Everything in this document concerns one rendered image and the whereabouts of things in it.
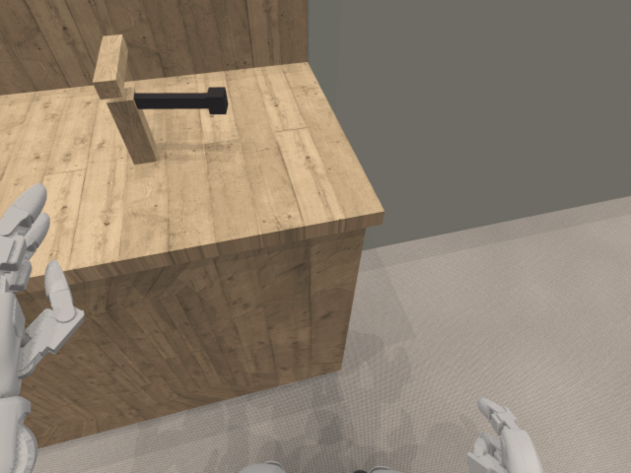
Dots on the counter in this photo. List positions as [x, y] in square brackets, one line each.
[213, 255]

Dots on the robot left shin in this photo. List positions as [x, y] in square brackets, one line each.
[274, 463]

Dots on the left robot hand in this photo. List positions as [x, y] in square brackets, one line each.
[22, 229]

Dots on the tap lever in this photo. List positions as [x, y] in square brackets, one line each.
[215, 99]

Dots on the robot left forearm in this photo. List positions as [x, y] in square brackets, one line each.
[18, 446]

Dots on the right robot hand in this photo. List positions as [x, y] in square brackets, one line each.
[513, 453]

